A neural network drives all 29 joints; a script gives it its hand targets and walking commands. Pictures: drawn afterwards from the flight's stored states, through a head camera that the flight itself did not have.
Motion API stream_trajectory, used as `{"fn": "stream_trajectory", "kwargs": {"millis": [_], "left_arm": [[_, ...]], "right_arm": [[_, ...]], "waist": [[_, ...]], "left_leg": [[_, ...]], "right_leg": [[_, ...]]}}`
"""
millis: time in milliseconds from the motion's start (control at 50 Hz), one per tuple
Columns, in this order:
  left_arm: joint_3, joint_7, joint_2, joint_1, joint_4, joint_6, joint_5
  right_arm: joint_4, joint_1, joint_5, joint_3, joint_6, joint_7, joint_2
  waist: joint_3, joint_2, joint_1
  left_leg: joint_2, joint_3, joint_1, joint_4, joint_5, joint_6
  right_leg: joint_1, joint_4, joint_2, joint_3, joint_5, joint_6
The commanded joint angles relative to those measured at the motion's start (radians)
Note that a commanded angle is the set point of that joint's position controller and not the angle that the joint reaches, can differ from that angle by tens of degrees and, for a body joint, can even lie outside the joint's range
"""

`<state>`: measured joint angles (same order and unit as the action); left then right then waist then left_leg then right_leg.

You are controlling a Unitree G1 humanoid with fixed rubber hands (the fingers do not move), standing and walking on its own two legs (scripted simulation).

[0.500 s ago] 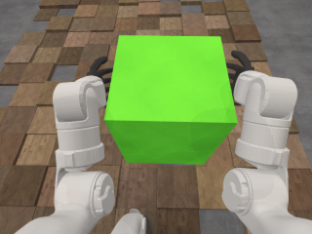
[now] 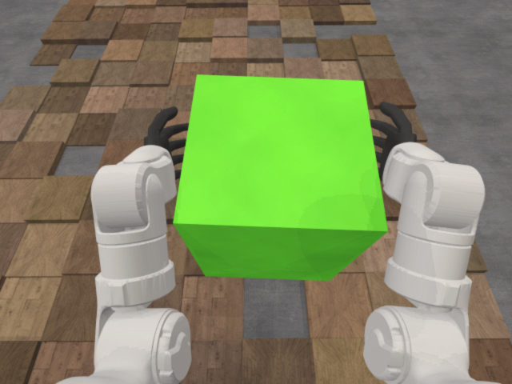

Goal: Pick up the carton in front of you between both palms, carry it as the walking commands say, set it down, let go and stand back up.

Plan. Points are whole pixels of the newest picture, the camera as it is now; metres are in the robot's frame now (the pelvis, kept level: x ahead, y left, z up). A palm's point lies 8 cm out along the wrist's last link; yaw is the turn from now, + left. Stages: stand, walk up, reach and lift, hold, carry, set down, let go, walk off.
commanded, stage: carry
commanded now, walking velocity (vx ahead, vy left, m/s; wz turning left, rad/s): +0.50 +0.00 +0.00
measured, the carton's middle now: (272, 192) +0.39 +0.00 +0.08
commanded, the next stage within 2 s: none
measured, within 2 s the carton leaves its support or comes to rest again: neither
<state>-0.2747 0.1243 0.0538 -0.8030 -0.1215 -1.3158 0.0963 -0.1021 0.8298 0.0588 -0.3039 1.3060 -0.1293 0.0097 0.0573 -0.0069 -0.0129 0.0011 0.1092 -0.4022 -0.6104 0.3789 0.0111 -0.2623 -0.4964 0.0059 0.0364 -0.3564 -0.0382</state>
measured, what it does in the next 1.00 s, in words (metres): walks ahead: right foot 0.05 m higher, then left foot 0.04 m lower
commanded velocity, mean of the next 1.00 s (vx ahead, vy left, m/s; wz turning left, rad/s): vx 0.50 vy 0.00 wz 0.00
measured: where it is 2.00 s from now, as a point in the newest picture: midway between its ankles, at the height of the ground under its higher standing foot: (271, 164)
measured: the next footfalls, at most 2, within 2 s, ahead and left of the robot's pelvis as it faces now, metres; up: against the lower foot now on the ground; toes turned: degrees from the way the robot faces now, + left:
right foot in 0.34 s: +0.26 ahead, -0.13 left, +0.05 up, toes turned -3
left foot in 0.76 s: +0.51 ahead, +0.08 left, +0.01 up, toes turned +1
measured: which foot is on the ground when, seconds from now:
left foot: down 0.00-0.40, up 0.42-0.74, down 0.76-1.00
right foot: down 0.00-0.08, up 0.10-0.32, down 0.34-0.80, up 0.82-1.00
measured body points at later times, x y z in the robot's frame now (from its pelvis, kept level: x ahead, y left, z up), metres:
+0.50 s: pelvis +0.19 -0.04 +0.01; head +0.25 -0.04 +0.46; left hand +0.58 +0.13 +0.15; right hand +0.60 -0.17 +0.16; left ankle +0.10 +0.11 -0.61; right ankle +0.22 -0.13 -0.69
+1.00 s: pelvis +0.46 +0.00 +0.01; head +0.51 +0.03 +0.46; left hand +0.86 +0.15 +0.12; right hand +0.84 -0.15 +0.13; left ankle +0.47 +0.07 -0.73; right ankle +0.46 -0.13 -0.64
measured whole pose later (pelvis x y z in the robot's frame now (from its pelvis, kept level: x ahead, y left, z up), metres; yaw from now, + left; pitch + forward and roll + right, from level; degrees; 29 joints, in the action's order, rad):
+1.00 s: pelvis +0.46 +0.00 +0.01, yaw +0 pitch +5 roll -2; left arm -0.25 0.15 -0.02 -0.84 0.19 -1.34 0.06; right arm 0.16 0.79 0.09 -0.31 1.30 -0.10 0.02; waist -0.01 -0.03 0.03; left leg 0.04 0.02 -0.33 -0.45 0.34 0.22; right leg -0.66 -1.17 -0.02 0.04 -0.40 0.01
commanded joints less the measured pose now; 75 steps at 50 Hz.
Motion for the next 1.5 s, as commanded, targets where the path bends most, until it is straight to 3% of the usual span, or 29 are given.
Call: {"fn": "stream_trajectory", "kwargs": {"millis": [0,60,100,140,260,300,340,360,380,400,440,480,560,680,740,760,780,800,840,860,1100,1180,1200,1220,1240,1260,1300,1340,1480], "left_arm": [[0.700,-0.219,0.906,-0.772,-0.043,0.003,-0.446],[0.700,-0.229,0.933,-0.800,0.026,-0.003,-0.462],[0.685,-0.236,0.943,-0.836,0.083,-0.009,-0.465],[0.666,-0.234,0.963,-0.852,0.122,0.000,-0.465],[0.579,-0.180,0.933,-0.774,0.158,-0.008,-0.406],[0.558,-0.173,0.920,-0.769,0.178,-0.011,-0.392],[0.543,-0.171,0.923,-0.728,0.220,-0.009,-0.386],[0.532,-0.172,0.926,-0.719,0.232,0.000,-0.380],[0.537,-0.174,0.918,-0.746,0.201,0.009,-0.382],[0.561,-0.178,0.948,-0.775,0.168,0.009,-0.410],[0.614,-0.194,1.020,-0.888,0.057,0.011,-0.492],[0.658,-0.200,1.044,-0.974,-0.059,0.015,-0.545],[0.668,-0.203,0.990,-0.930,-0.118,0.001,-0.560],[0.663,-0.225,0.931,-0.788,0.013,-0.016,-0.501],[0.661,-0.231,0.932,-0.793,0.111,-0.017,-0.498],[0.653,-0.230,0.927,-0.801,0.144,-0.017,-0.494],[0.643,-0.231,0.931,-0.838,0.167,-0.027,-0.494],[0.625,-0.231,0.941,-0.845,0.201,-0.032,-0.499],[0.593,-0.224,0.989,-0.894,0.212,-0.024,-0.500],[0.587,-0.217,1.015,-0.900,0.212,-0.017,-0.489],[0.657,-0.177,1.092,-0.652,0.164,0.098,-0.401],[0.672,-0.194,1.048,-0.574,0.175,0.121,-0.398],[0.665,-0.204,1.031,-0.554,0.176,0.130,-0.397],[0.667,-0.215,1.026,-0.546,0.193,0.136,-0.400],[0.671,-0.220,1.018,-0.507,0.211,0.144,-0.411],[0.666,-0.229,1.048,-0.531,0.178,0.142,-0.425],[0.703,-0.240,1.054,-0.652,0.103,0.145,-0.474],[0.730,-0.245,1.075,-0.695,0.044,0.144,-0.523],[0.711,-0.259,1.036,-0.599,0.088,0.117,-0.514]], "right_arm": [[0.063,0.674,-0.403,0.714,0.014,0.219,0.988],[0.168,0.628,-0.382,0.662,0.018,0.224,0.994],[0.238,0.594,-0.367,0.625,0.011,0.228,0.975],[0.188,0.669,-0.394,0.629,0.008,0.232,1.000],[0.093,0.831,-0.505,0.659,0.015,0.234,1.053],[0.126,0.824,-0.512,0.651,0.022,0.240,1.052],[0.171,0.787,-0.503,0.637,0.026,0.243,1.072],[0.159,0.806,-0.495,0.628,0.028,0.247,1.075],[0.154,0.824,-0.492,0.633,0.027,0.253,1.089],[0.171,0.824,-0.477,0.632,0.022,0.249,1.094],[0.141,0.796,-0.428,0.611,0.016,0.218,1.077],[0.088,0.765,-0.396,0.599,0.015,0.193,1.055],[0.025,0.701,-0.337,0.604,0.020,0.149,0.971],[0.104,0.637,-0.310,0.623,0.041,0.164,0.919],[0.196,0.634,-0.322,0.608,0.045,0.190,0.918],[0.235,0.630,-0.322,0.588,0.046,0.202,0.910],[0.267,0.642,-0.310,0.561,0.041,0.209,0.884],[0.324,0.600,-0.306,0.535,0.039,0.214,0.878],[0.293,0.660,-0.335,0.516,0.030,0.228,0.935],[0.265,0.717,-0.365,0.523,0.028,0.237,0.981],[0.108,0.682,-0.468,0.711,-0.084,0.264,1.159],[0.133,0.595,-0.456,0.744,-0.112,0.262,1.132],[0.130,0.610,-0.454,0.753,-0.119,0.261,1.132],[0.140,0.600,-0.447,0.762,-0.122,0.260,1.136],[0.150,0.562,-0.438,0.754,-0.119,0.258,1.126],[0.146,0.570,-0.427,0.746,-0.127,0.250,1.097],[0.137,0.567,-0.408,0.733,-0.125,0.234,1.120],[0.119,0.569,-0.401,0.729,-0.123,0.216,1.118],[0.155,0.439,-0.343,0.719,-0.105,0.187,1.074]], "waist": [[-0.587,-0.153,-0.050],[-0.614,-0.026,0.046],[-0.568,0.314,0.107],[-0.500,0.160,0.137],[-0.417,0.101,0.074],[-0.415,0.204,0.041],[-0.511,0.158,-0.039],[-0.602,0.041,-0.119],[-0.654,-0.303,-0.123],[-0.678,-0.366,-0.103],[-0.579,-0.051,-0.085],[-0.563,-0.068,-0.052],[-0.563,-0.130,-0.070],[-0.530,-0.145,-0.078],[-0.518,-0.067,-0.011],[-0.532,-0.001,0.023],[-0.592,0.220,0.046],[-0.646,0.327,0.060],[-0.625,0.214,0.086],[-0.567,0.131,0.074],[-0.517,0.149,0.077],[-0.615,0.112,-0.051],[-0.640,-0.002,-0.091],[-0.670,-0.189,-0.085],[-0.711,-0.296,-0.076],[-0.585,-0.120,-0.058],[-0.609,-0.133,-0.029],[-0.574,-0.092,-0.024],[-0.557,-0.103,-0.047]], "left_leg": [[0.021,0.034,-0.112,0.048,0.012,0.001],[-0.025,-0.039,0.504,0.206,-0.242,0.077],[-0.366,-0.480,0.845,0.140,-0.894,0.309],[-0.401,-0.494,0.824,0.154,-0.703,0.332],[-0.247,-0.243,0.450,0.305,-0.390,0.184],[-0.214,-0.126,0.315,0.247,-0.593,0.145],[-0.169,0.018,0.209,-0.022,-0.925,0.073],[-0.067,0.080,0.094,-0.323,-0.899,0.019],[0.068,0.001,-0.211,-0.617,-0.275,-0.011],[0.086,-0.144,-0.321,-0.809,0.141,0.025],[-0.004,-0.196,-0.435,-0.792,0.106,0.057],[-0.047,-0.175,-0.392,-0.641,0.047,0.042],[-0.034,-0.119,-0.369,-0.391,0.000,0.017],[0.006,-0.047,-0.113,0.120,-0.454,0.009],[0.003,0.016,0.180,0.291,-0.623,0.036],[-0.027,-0.005,0.346,0.252,-0.554,0.024],[-0.179,-0.162,0.665,0.042,-0.868,0.092],[-0.286,-0.433,0.786,0.036,-0.741,0.178],[-0.330,-0.627,0.740,0.189,-0.230,0.258],[-0.299,-0.581,0.647,0.228,-0.241,0.238],[-0.163,-0.230,0.516,0.241,-0.534,0.201],[-0.116,-0.044,0.350,-0.102,-0.869,0.104],[-0.070,-0.053,0.149,-0.294,-0.656,0.071],[0.013,-0.090,-0.139,-0.466,0.066,0.035],[0.082,-0.113,-0.301,-0.615,0.165,0.024],[0.036,-0.112,-0.306,-0.632,0.099,0.030],[-0.006,-0.130,-0.316,-0.632,0.075,0.019],[-0.031,-0.128,-0.285,-0.534,0.056,0.002],[-0.042,-0.066,-0.408,-0.323,-0.102,-0.006]], "right_leg": [[0.607,-0.067,-0.239,-0.180,1.005,-0.145],[0.110,-0.233,-0.138,-0.016,0.709,-0.040],[-0.496,-0.627,0.036,0.060,-0.246,0.031],[-0.697,-0.880,-0.023,-0.044,-0.366,0.006],[-0.511,-0.515,-0.070,0.038,-0.154,0.012],[-0.285,-0.403,0.021,0.174,-0.113,-0.012],[0.041,-0.254,0.072,0.190,0.080,-0.058],[0.203,-0.121,-0.007,-0.069,-0.008,-0.131],[0.395,0.022,-0.249,-0.556,0.278,-0.257],[0.454,0.048,-0.303,-0.649,0.523,-0.334],[0.406,-0.067,-0.286,-0.490,0.484,-0.255],[0.324,-0.047,-0.244,-0.386,0.382,-0.179],[0.345,-0.008,-0.237,-0.288,0.448,-0.188],[0.336,-0.074,-0.161,-0.092,0.445,-0.102],[0.232,-0.295,-0.116,-0.019,0.464,-0.053],[0.100,-0.441,-0.086,0.001,0.360,-0.036],[-0.209,-0.598,-0.049,0.015,0.020,0.002],[-0.408,-0.767,0.014,0.008,-0.281,0.026],[-0.573,-0.861,-0.004,-0.030,-0.230,0.022],[-0.580,-0.824,-0.027,-0.032,-0.184,0.025],[-0.409,-0.228,-0.023,0.060,0.176,0.040],[0.164,0.049,0.054,0.180,0.337,-0.011],[0.392,0.014,-0.023,0.098,0.393,-0.023],[0.638,-0.069,-0.219,-0.182,0.612,-0.077],[0.659,0.070,-0.300,-0.546,0.399,-0.173],[0.511,0.116,-0.245,-0.501,0.367,-0.137],[0.468,0.095,-0.304,-0.465,0.460,-0.193],[0.365,0.134,-0.261,-0.378,0.330,-0.173],[0.481,0.102,-0.248,-0.252,0.674,-0.167]]}}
